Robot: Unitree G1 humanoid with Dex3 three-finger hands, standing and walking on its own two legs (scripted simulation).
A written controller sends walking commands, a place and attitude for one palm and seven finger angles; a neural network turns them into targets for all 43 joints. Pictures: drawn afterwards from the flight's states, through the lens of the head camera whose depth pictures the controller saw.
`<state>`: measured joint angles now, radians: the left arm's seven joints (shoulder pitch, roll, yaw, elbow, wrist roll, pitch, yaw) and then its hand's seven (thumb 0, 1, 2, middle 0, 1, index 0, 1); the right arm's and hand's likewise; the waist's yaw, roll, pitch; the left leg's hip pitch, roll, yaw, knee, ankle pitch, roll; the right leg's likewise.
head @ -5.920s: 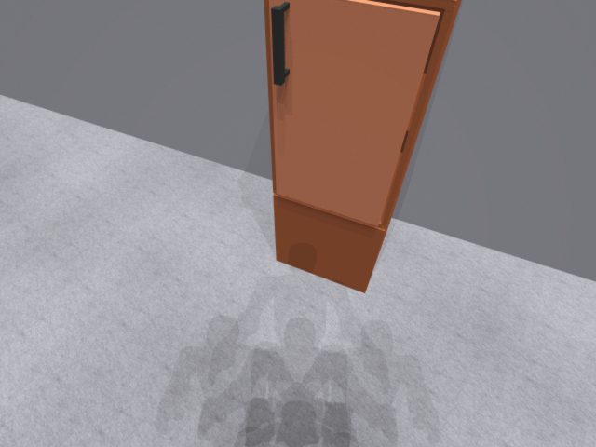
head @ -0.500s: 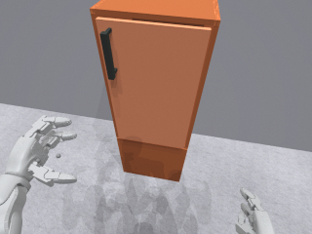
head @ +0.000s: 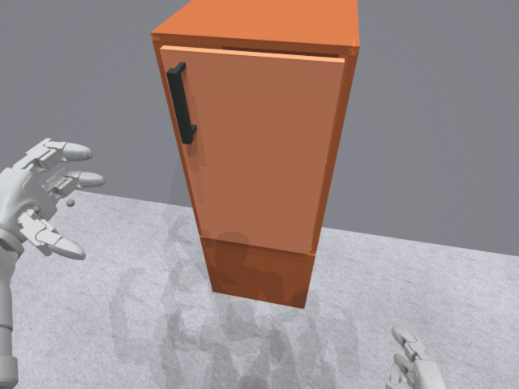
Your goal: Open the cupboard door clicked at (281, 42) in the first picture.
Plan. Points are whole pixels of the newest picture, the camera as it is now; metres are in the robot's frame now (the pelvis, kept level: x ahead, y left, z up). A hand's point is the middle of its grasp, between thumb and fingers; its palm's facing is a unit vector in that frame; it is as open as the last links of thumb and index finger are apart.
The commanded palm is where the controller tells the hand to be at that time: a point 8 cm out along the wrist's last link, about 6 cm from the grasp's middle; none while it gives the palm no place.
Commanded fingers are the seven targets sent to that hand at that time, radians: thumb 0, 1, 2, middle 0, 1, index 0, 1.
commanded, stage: raise the hand with hooked fingers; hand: left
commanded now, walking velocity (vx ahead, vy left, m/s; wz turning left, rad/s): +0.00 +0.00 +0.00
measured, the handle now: (184, 104) +0.60 +0.22 +0.15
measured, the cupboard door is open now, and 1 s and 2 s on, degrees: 0 0 0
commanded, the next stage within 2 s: move the hooked fingers beside the handle in 0.42 s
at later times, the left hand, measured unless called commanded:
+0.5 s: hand (89, 210) +0.29 +0.26 +0.17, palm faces -0.02 -1.00 -0.07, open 13.9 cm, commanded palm +0.26 +0.30 +0.17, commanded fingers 0.00 -0.50 0.30 -0.30 -1.20 -0.30 -1.20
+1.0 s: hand (112, 171) +0.37 +0.27 +0.16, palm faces -0.04 -1.00 -0.02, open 13.9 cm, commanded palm +0.35 +0.31 +0.16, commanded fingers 0.00 -0.50 0.30 -0.30 -1.20 -0.30 -1.20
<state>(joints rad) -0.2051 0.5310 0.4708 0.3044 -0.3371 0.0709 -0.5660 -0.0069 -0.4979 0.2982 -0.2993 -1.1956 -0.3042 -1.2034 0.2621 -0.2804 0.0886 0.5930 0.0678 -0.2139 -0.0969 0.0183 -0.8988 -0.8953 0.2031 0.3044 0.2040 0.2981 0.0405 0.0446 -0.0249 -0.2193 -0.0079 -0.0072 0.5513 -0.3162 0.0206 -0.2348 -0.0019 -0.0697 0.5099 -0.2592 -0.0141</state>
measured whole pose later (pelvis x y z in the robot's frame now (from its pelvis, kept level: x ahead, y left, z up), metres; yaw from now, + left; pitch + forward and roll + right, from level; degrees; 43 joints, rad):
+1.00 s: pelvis +0.00 -0.01 +0.00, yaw -1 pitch +3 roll +0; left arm -0.51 0.59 0.47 0.73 -0.26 0.00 -0.57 -0.01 -0.50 0.30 -0.30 -1.20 -0.30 -1.20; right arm 0.30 -0.31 0.07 0.60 0.07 -0.18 -0.11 0.02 -0.90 -0.90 0.20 0.30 0.20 0.30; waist -0.02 0.03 -0.03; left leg -0.30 0.00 0.01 0.58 -0.32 0.01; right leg -0.34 0.01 -0.05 0.56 -0.27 -0.03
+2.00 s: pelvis +0.01 +0.01 -0.02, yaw -3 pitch +15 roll -2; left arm -1.10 0.87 0.50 1.34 -0.08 -0.15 -0.56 -0.01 -0.50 0.30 -0.30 -1.20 -0.30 -1.20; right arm 0.45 -0.32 0.06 0.64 0.03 0.03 -0.07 0.01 -0.90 -0.89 0.20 0.30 0.20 0.30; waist -0.18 0.01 -0.05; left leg -0.60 0.01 0.02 0.70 -0.38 0.04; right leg -0.60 0.02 -0.04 0.61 -0.28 0.00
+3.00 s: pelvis +0.02 +0.01 -0.02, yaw -2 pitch +18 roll -3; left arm -1.13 0.88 0.49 1.35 -0.08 -0.14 -0.57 -0.01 -0.50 0.30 -0.30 -1.20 -0.30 -1.20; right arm 0.41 -0.31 0.07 0.60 0.03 0.09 -0.05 0.01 -0.90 -0.89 0.20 0.30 0.20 0.30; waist -0.18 0.02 -0.07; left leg -0.65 0.03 0.00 0.75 -0.41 0.03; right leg -0.64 0.03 -0.06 0.64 -0.30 0.00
